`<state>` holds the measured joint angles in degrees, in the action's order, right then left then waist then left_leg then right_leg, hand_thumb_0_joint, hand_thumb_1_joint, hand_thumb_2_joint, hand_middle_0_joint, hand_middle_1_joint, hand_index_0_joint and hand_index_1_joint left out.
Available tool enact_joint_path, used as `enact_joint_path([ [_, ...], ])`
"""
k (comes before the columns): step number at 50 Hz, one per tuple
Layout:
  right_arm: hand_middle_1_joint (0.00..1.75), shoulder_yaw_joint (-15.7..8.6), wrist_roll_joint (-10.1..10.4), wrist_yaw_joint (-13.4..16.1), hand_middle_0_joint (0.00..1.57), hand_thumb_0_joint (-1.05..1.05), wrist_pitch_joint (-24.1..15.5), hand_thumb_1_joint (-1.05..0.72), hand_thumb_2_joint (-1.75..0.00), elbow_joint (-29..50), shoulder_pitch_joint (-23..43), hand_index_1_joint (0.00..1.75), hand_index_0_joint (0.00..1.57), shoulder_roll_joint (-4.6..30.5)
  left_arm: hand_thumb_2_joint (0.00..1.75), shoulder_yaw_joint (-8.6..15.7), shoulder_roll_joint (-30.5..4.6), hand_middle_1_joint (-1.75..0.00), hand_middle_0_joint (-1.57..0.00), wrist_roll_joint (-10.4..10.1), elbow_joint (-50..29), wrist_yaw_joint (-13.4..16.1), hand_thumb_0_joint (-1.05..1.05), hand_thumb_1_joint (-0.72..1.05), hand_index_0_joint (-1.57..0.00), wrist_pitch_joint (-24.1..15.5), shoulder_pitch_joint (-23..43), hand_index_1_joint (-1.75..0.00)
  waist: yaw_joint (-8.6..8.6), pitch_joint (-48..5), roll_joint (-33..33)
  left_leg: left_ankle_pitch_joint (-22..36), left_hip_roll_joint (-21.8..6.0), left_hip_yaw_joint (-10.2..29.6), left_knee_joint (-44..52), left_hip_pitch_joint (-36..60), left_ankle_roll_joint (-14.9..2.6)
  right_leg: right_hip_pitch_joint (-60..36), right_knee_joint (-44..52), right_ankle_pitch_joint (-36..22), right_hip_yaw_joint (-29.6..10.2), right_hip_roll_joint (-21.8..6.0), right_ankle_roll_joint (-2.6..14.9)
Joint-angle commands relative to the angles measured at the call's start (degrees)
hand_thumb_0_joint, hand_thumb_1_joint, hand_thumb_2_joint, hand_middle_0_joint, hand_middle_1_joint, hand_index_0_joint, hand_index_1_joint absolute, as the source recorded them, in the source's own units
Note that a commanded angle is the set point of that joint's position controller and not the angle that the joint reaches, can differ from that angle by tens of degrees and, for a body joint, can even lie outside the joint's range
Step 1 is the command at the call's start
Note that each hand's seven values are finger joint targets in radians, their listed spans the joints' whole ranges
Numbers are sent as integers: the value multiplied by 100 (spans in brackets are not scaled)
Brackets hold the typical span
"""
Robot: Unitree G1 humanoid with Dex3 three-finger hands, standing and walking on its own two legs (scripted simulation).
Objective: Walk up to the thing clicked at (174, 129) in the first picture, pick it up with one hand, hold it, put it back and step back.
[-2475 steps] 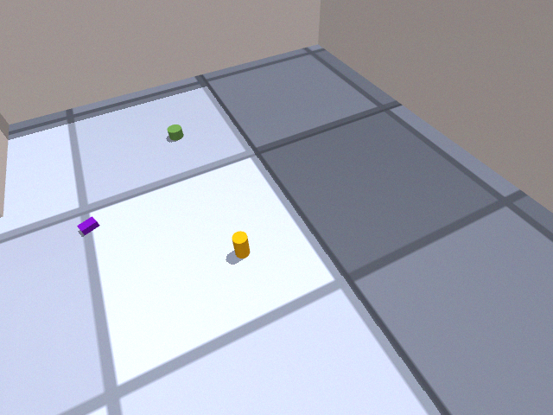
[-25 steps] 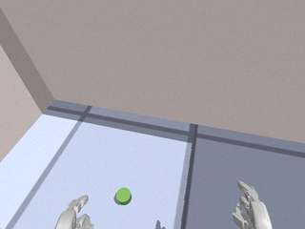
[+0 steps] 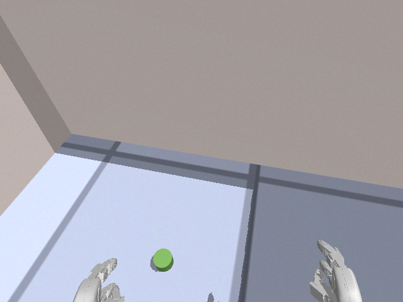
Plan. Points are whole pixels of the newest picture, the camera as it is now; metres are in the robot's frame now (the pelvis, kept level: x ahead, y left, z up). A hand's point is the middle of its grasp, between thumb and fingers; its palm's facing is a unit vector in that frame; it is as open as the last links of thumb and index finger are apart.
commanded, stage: home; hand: left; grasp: from above
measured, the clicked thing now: (163, 260) +0.45 +0.21 -0.69
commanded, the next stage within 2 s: stand in 1.00 s
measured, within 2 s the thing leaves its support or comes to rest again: neither
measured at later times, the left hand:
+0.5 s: hand (119, 298) +0.17 +0.18 -0.04, palm faces +0.03 -0.98 -0.21, open 7.4 cm
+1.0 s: hand (122, 297) +0.17 +0.18 -0.04, palm faces +0.03 -0.98 -0.21, open 7.4 cm
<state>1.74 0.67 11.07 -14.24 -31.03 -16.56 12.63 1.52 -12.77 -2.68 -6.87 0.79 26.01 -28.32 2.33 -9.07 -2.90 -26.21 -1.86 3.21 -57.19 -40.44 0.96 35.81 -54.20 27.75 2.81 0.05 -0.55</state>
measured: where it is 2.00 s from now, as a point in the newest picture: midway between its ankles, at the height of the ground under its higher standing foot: outside the picture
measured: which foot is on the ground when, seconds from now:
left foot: down 0.00-1.00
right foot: down 0.00-1.00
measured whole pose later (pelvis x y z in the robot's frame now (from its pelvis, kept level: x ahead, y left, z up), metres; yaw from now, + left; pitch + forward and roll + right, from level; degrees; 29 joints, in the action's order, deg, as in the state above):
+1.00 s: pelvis +0.01 +0.00 +0.00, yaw +0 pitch +10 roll -2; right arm 1.5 0.7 10.6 -13.1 -30.3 -16.6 12.4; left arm 1.4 -12.9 -2.8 -7.9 0.9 25.8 -28.8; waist 2.3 -9.4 -2.9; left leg -27.3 -1.8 3.3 -57.9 -40.9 0.9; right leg 36.2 -54.7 28.8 2.8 0.0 -0.6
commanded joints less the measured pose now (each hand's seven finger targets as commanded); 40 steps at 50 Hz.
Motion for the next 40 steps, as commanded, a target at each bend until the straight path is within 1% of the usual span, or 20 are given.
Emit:
enact_joint_path([
  [1,30,-281,-39,60,20,0,-350,-90,-90,880,412,30,20,693,90,388,-599,-30,-20,0,-1113,63,0,90,-20,-259,170,-30,-5,-420,39,790,160,-123,898,746,-178,-11,986,-853,66,137,32],
  [2,30,-276,-32,65,20,0,-348,-90,-90,882,427,30,20,687,90,339,-596,-30,-20,2,-1104,56,0,90,-20,-257,163,-30,-4,-387,50,849,159,-99,897,725,-178,-26,968,-909,88,137,30],
  [4,30,-270,-26,66,20,0,-331,-90,-90,917,455,30,20,694,90,373,-636,-30,-20,14,-1045,63,0,90,-20,-244,151,-30,-23,-309,102,796,168,-119,889,680,-185,-1,1003,-861,83,132,25],
  [5,30,-276,-30,65,20,0,-336,-90,-90,918,416,30,20,692,90,353,-593,-30,-20,11,-1067,62,0,90,-20,-247,150,-30,22,-323,99,825,167,-133,872,729,-192,16,1004,-893,54,133,18],
  [6,30,-282,-29,60,20,0,-330,-90,-90,894,415,30,20,695,90,374,-644,-30,-20,0,-1165,55,0,90,-20,-273,227,-30,-8,-449,16,818,166,-106,900,759,-180,-27,976,-884,66,137,28],
  [7,30,-277,-30,56,20,0,-327,-90,-90,882,434,30,20,702,90,356,-618,-30,-20,13,-1090,54,0,90,-20,-265,199,-30,12,-326,-45,737,155,-89,950,731,-169,29,966,-806,78,139,43],
  [18,30,-290,-40,51,20,0,-306,-90,-90,902,388,30,20,678,90,358,-590,-30,-20,13,-1090,70,0,90,-20,-286,49,-30,-10,-481,37,1129,139,-74,850,780,-158,-68,864,-1137,109,157,47],
  [19,30,-297,-42,55,20,0,-309,-90,-90,898,381,30,20,689,90,378,-643,-30,-20,11,-1208,78,0,90,-20,-303,166,-30,-15,-475,46,1137,144,-92,828,773,-163,-76,874,-1149,98,153,36],
  [20,30,-293,-45,50,20,0,-307,-90,-90,881,374,30,20,673,90,294,-513,-30,-20,14,-996,66,0,90,-20,-285,8,-30,6,-467,96,1123,140,-64,847,769,-161,-63,863,-1149,97,156,39],
  [23,30,-309,-41,51,20,0,-289,-90,-90,904,403,30,20,702,90,469,-772,-30,-20,27,-1330,88,0,90,-20,-330,265,-30,-34,-436,-50,983,132,-66,894,757,-150,-24,883,-998,103,157,55],
  [24,30,-307,-43,52,20,0,-281,-90,-90,897,388,30,20,691,90,382,-659,-30,-20,31,-1131,84,0,90,-20,-312,105,-30,-6,-404,65,1015,140,-96,857,757,-164,-24,902,-1033,90,150,42],
  [25,30,-322,-41,52,20,0,-288,-90,-90,932,400,30,20,731,90,397,-687,-30,-20,22,-1193,87,0,90,-20,-309,115,-30,5,-481,78,1119,133,-90,842,808,-166,-68,873,-1124,84,148,48],
  [26,30,-271,-38,40,20,0,-283,-90,-90,895,384,30,20,666,90,202,-436,-30,-20,2,-955,59,0,90,-20,-268,-79,-30,-8,-402,61,1137,139,-71,840,737,-160,-41,858,-1149,104,156,43],
  [28,30,-306,-28,34,20,0,-269,-90,-90,916,392,30,20,715,90,422,-670,-30,-20,-20,-1263,73,0,90,-20,-268,86,-30,-67,-517,-73,1187,123,-45,876,807,-143,-83,833,-1168,110,158,63],
  [29,30,-324,-31,28,20,0,-258,-90,-90,921,389,30,20,743,90,455,-767,-30,-20,-1,-1339,83,0,90,-20,-293,215,-30,-33,-504,-71,1149,121,-34,881,814,-146,-54,840,-1136,108,163,58],
  [31,30,-314,-35,30,20,0,-242,-90,-90,945,393,30,20,723,90,403,-709,-30,-20,24,-1149,92,0,90,-20,-274,66,-30,-31,-466,57,1114,123,-53,876,782,-157,-46,848,-1104,100,160,64],
  [32,30,-280,-30,23,20,0,-241,-90,-90,918,382,30,20,681,90,226,-535,-30,-20,13,-1120,76,0,90,-20,-271,56,-30,-2,-372,30,1085,126,-62,876,756,-153,0,856,-1088,110,158,63],
  [35,30,-328,-36,19,20,0,-235,-90,-90,932,376,30,20,740,90,404,-661,-30,-20,-18,-1249,84,0,90,-20,-272,76,-30,-38,-513,-48,1155,103,-25,890,811,-138,-50,803,-1124,129,168,73],
  [38,30,-294,-29,17,20,0,-222,-90,-90,975,391,30,20,692,90,346,-619,-30,-20,-25,-1173,74,0,90,-20,-266,63,-30,-10,-420,135,1147,144,-83,793,696,-178,-30,889,-1185,99,142,28],
  [40,30,-294,-25,15,20,0,-221,-90,-90,982,370,30,20,681,90,328,-568,-30,-20,-28,-1115,68,0,90,-20,-269,22,-30,-2,-523,68,1136,160,-105,770,716,-181,-52,896,-1199,71,133,22],
])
